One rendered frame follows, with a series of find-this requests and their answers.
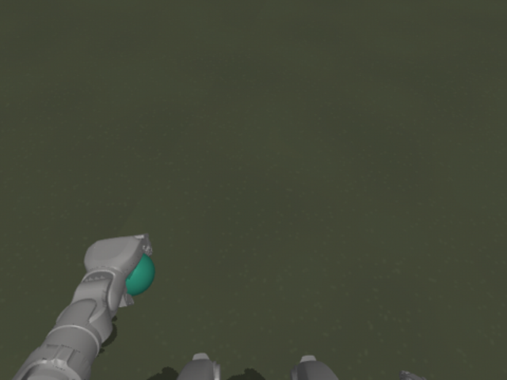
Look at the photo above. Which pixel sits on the ball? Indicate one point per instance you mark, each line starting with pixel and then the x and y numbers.
pixel 141 277

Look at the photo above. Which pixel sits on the left robot arm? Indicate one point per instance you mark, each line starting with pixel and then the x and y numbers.
pixel 73 343

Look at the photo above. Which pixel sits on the left robot hand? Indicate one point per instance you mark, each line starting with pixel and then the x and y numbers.
pixel 120 253

